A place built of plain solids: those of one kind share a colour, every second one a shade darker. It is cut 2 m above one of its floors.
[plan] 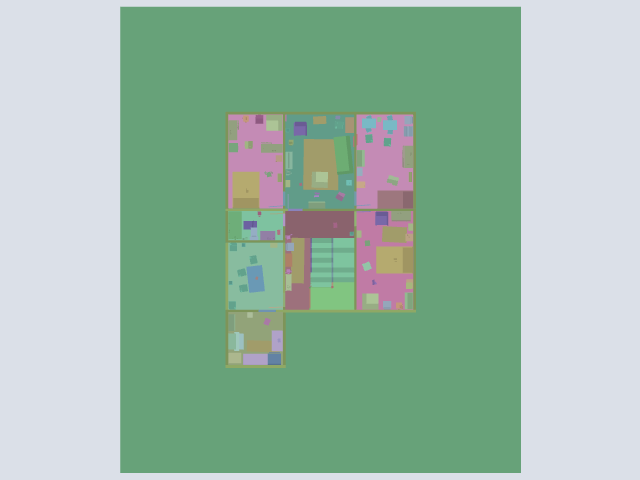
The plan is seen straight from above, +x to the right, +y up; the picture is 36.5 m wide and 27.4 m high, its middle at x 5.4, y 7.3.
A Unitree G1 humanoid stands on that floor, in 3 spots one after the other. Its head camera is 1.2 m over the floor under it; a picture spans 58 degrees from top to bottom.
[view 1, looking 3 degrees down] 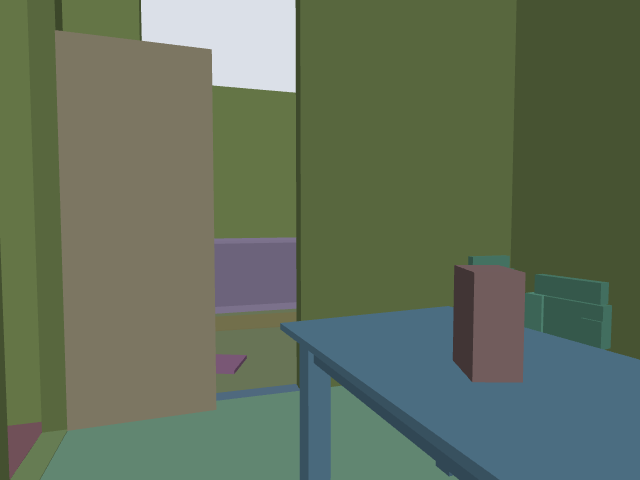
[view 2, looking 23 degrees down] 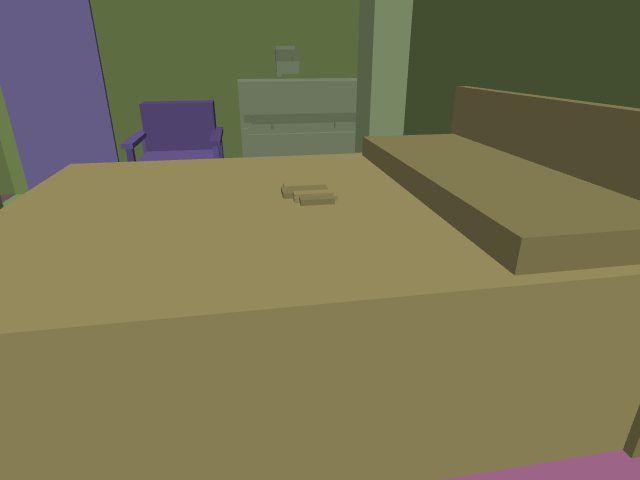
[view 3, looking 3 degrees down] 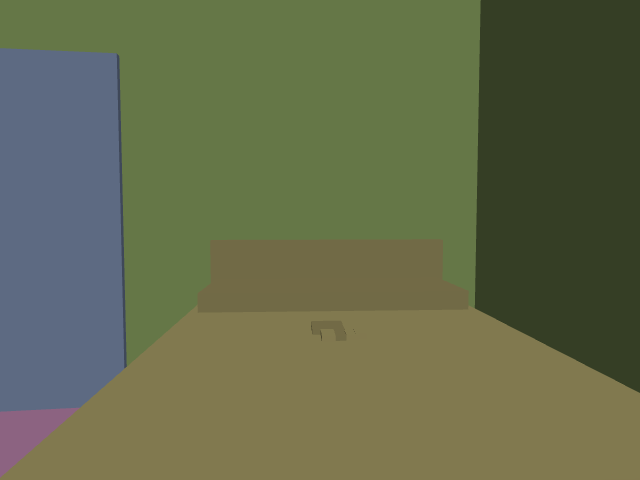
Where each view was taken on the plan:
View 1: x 2.62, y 6.17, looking -107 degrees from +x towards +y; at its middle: wall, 2.99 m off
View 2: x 9.47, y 4.58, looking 80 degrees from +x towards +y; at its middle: double_bed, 1.28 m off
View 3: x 1.38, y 11.97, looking -93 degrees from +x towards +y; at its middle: double_bed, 2.83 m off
